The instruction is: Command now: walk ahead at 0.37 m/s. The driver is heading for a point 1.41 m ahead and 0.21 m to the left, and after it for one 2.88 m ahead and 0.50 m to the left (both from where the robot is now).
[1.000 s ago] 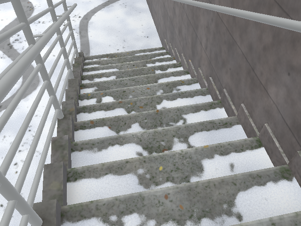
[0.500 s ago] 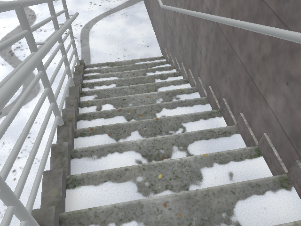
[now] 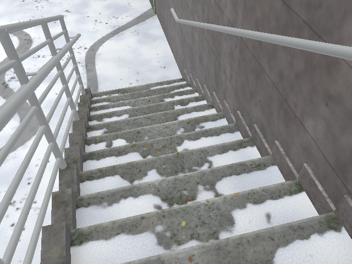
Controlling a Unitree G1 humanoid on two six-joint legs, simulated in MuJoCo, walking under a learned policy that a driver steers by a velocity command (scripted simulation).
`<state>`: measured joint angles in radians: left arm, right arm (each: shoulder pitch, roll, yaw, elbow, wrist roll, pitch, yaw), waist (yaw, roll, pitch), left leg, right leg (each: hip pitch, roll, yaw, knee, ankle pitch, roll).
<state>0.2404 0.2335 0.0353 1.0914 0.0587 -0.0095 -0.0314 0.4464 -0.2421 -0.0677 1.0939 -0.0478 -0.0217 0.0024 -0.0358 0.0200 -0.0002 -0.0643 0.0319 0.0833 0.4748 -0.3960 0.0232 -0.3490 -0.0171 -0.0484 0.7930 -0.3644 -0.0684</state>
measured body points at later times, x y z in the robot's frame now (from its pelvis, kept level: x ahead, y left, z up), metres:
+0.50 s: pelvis +0.24 +0.00 -0.15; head +0.25 +0.00 +0.30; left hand +0.18 +0.22 -0.30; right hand +0.30 -0.24 -0.29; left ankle +0.25 +0.08 -0.88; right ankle +0.10 -0.13 -0.64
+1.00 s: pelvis +0.53 -0.10 -0.31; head +0.55 -0.11 +0.14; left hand +0.60 +0.15 -0.44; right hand +0.45 -0.32 -0.46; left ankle +0.41 +0.06 -0.81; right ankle +0.57 -0.18 -1.03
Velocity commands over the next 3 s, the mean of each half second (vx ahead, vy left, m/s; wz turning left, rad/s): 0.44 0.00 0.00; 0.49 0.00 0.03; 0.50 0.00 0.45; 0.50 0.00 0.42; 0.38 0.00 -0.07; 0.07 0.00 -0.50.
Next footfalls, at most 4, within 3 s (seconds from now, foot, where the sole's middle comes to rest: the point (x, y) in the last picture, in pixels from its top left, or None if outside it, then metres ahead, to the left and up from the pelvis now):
0.04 right None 0.04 -0.12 -0.77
0.40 left None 0.29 0.09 -0.92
0.88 right None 0.61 -0.18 -1.07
1.52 left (167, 230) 0.90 0.09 -1.22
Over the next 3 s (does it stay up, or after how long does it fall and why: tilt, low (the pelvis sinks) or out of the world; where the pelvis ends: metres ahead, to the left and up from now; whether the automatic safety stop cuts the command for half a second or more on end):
stays up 1.44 0.16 -0.76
